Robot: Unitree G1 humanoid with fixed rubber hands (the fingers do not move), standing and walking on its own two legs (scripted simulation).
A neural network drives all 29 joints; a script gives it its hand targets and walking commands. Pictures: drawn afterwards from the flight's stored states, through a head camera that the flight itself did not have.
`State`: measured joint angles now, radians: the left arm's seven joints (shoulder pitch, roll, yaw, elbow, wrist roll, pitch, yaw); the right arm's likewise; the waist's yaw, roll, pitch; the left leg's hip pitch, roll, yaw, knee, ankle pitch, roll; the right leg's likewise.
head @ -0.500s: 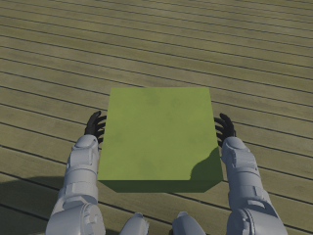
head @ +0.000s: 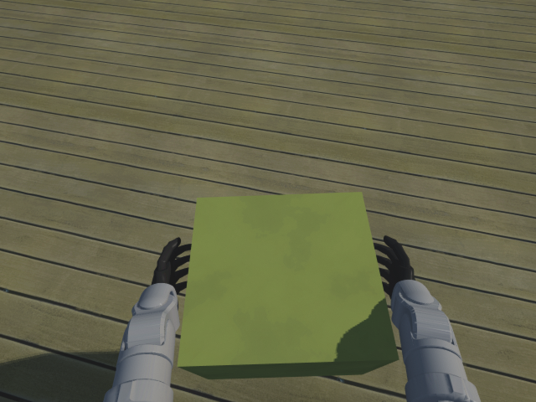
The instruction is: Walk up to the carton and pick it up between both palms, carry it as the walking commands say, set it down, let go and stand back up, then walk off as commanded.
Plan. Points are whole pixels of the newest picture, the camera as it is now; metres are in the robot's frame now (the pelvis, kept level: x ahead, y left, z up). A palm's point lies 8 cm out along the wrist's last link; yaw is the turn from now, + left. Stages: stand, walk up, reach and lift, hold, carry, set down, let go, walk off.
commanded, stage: reach and lift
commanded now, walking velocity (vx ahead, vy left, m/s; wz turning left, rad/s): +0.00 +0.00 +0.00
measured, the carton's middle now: (282, 289) +0.33 -0.01 -0.09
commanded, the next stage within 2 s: hold in 1.52 s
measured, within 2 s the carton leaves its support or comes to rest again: neither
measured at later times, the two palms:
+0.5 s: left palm (146, 282) +0.29 +0.19 +0.04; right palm (412, 279) +0.29 -0.19 +0.04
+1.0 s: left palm (140, 272) +0.28 +0.18 +0.08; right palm (430, 272) +0.28 -0.20 +0.08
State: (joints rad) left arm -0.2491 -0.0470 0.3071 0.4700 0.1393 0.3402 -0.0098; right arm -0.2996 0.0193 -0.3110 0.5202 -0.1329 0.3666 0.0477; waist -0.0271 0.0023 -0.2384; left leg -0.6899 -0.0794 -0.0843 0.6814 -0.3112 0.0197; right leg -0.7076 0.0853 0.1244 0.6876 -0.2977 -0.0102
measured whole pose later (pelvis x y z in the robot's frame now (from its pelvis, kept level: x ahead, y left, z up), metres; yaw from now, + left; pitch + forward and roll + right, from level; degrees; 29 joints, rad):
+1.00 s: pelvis +0.00 +0.00 +0.03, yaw +1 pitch -5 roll +0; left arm -0.25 -0.07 0.29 0.28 0.25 0.70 -0.07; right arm -0.25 0.05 -0.29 0.28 -0.22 0.73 0.07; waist -0.02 0.01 -0.06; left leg -0.05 -0.06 -0.10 0.34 -0.20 0.02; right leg -0.07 0.07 0.12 0.35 -0.19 -0.03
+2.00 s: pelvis +0.01 -0.01 +0.04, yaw +1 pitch -5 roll +0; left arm -0.14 -0.06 0.25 0.12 0.23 0.72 -0.08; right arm -0.14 0.08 -0.24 0.12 -0.21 0.73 0.06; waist 0.00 0.02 -0.02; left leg -0.02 -0.04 -0.11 0.30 -0.19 0.01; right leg -0.04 0.07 0.10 0.31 -0.18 -0.04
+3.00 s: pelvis -0.02 +0.05 +0.00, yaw +3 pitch +3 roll +1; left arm 0.00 -0.06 0.20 -0.43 0.03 1.20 0.00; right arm 0.01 0.07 -0.20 -0.47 -0.02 1.22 -0.03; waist 0.01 0.02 -0.19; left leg -0.39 -0.11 0.04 0.67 -0.32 0.10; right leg -0.41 -0.09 -0.01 0.72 -0.35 0.06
